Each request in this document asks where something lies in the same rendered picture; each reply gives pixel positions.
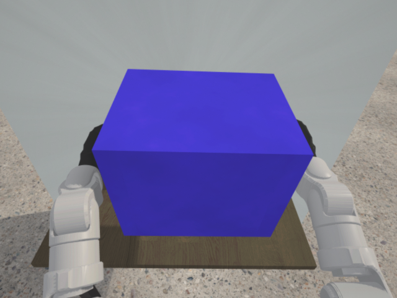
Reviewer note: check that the right robot hand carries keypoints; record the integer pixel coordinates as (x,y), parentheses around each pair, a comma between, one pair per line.
(307,136)

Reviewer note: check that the table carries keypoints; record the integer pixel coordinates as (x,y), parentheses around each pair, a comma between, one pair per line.
(287,248)

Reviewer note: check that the left robot forearm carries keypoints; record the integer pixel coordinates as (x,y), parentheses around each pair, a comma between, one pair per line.
(74,257)

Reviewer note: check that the left robot hand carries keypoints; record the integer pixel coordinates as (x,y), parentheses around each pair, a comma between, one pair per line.
(87,157)

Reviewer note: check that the carton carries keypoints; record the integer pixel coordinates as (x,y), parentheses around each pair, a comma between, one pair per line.
(200,153)

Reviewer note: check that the right robot forearm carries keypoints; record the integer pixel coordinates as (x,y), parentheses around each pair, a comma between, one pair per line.
(342,245)

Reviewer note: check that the robot right upper arm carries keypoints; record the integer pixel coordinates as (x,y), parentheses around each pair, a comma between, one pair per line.
(353,290)

